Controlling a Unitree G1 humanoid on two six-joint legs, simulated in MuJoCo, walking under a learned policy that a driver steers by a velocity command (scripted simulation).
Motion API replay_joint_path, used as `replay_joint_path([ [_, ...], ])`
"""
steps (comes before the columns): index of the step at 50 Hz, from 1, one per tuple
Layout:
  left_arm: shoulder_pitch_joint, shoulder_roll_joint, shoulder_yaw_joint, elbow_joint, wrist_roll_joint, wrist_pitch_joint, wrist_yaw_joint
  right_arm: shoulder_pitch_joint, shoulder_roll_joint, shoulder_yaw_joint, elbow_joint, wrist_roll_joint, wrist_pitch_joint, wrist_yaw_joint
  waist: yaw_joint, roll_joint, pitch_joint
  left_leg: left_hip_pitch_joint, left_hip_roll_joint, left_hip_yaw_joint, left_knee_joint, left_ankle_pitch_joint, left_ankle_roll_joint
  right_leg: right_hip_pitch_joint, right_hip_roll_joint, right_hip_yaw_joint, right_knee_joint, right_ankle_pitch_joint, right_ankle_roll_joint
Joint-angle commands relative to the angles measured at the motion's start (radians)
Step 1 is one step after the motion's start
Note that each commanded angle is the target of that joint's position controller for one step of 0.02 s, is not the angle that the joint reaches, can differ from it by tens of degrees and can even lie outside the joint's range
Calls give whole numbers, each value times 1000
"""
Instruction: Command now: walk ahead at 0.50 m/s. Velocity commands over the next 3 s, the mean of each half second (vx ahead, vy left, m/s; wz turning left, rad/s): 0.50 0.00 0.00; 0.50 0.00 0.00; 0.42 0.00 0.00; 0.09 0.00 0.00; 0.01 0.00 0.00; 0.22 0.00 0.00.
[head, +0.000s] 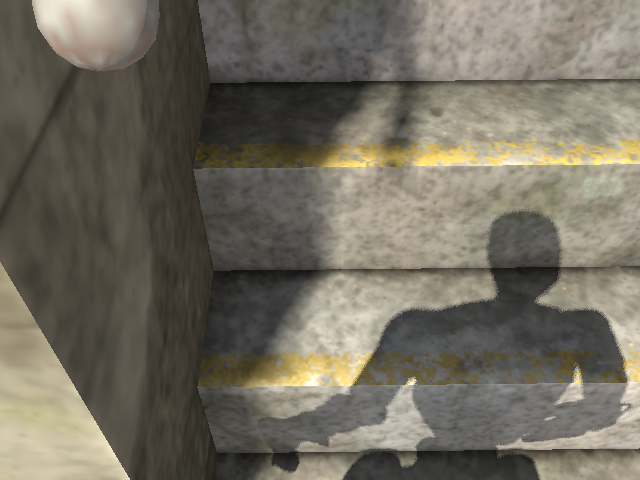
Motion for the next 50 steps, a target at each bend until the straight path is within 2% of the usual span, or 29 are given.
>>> replay_joint_path([
  [1, -76, 113, 21, -57, 1, -13, 5, -68, -101, -24, -72, 0, -15, -1, -2, 2, -64, 6, 90, -71, -35, 28, -10, 20, -60, 34, -9, 168, -34],
  [2, -75, 114, 21, -56, 1, -13, 5, -67, -101, -24, -72, 1, -15, -1, -2, 0, -64, 6, 90, -72, -34, 30, -10, 20, -60, 35, -9, 171, -34],
  [3, -15, 158, 34, -38, 17, -17, 16, -15, -150, -44, -37, -6, -10, -16, 1, -1, -84, 17, 82, -62, -21, -28, -10, 24, -49, 39, -31, 132, -41],
  [4, -32, 155, 35, -39, 13, -18, 19, -12, -144, -44, -37, -8, -7, -24, -9, -14, -54, -2, 83, -66, -27, -34, -11, 15, -46, 36, -30, 134, -43],
  [7, -31, 132, 33, -38, 7, -17, 23, -18, -120, -40, -30, -5, -8, -30, -5, -3, -46, -19, 83, -65, -27, -24, -10, 19, -46, 36, -30, 152, -46],
  [9, -29, 128, 32, -41, 6, -18, 25, -17, -113, -39, -25, -4, -12, -30, -4, -4, -52, -20, 84, -63, -24, -4, -10, 27, -48, 35, -28, 173, -47],
  [26, 9, 144, 32, -61, 3, -13, 31, 20, -124, -37, -5, 0, -16, -24, -8, 8, -64, 6, 87, -63, -11, 111, -4, 48, -48, 32, -23, 234, -42],
  [27, -48, 107, 22, -80, -18, -10, 21, -32, -78, -18, -41, 8, -20, -11, -11, 16, -42, 0, 94, -77, -19, 191, -5, 34, -55, 26, 0, 271, -37],
  [28, -31, 108, 20, -78, -13, -9, 17, -31, -86, -18, -40, 10, -21, -5, -2, 28, -76, 25, 95, -71, -8, 229, -6, 43, -57, 27, 4, 276, -36],
  [30, -26, 124, 21, -79, -8, -9, 12, -17, -107, -22, -44, 8, -22, -1, -5, 16, -98, 49, 95, -69, -2, 236, -5, 46, -57, 25, 11, 278, -32],
  [35, -43, 125, 18, -81, -4, -6, 9, -25, -105, -18, -59, 4, -18, -1, -5, 5, -77, 37, 93, -72, -18, 158, -2, 32, -60, 30, 2, 235, -28],
  [36, -58, 105, 15, -88, 0, -7, 3, -37, -90, -16, -56, 1, -19, -1, 4, -1, -51, 20, 96, -78, -42, 154, -12, 30, -63, 26, -12, 221, -33],
  [39, -56, 111, 17, -85, 3, -13, -2, -40, -106, -22, -60, 3, -20, -3, 5, 5, -66, 44, 94, -73, -43, 167, -16, 33, -68, 29, -11, 237, -34],
  [46, -76, 103, 19, -82, 4, -16, -6, -60, -96, -24, -66, 2, -17, -3, 7, -2, -76, 41, 94, -71, -52, 103, -17, 31, -70, 31, -17, 201, -34],
  [47, -67, 122, 22, -75, -2, -16, 0, -56, -109, -26, -72, 3, -16, -4, -3, 0, -98, 55, 92, -66, -32, 94, -9, 32, -68, 36, -6, 209, -30],
  [50, -73, 116, 21, -72, -1, -12, 4, -58, -99, -23, -70, 3, -15, -2, -4, 2, -79, 25, 90, -71, -35, 53, -6, 26, -64, 33, -7, 182, -30],
])
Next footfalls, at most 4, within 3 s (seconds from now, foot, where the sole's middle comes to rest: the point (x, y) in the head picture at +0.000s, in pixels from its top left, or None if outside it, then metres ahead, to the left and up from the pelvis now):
none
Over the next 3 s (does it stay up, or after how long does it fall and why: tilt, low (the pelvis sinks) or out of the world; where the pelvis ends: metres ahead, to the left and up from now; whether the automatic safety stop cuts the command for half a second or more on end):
stays up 0.02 0.00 0.00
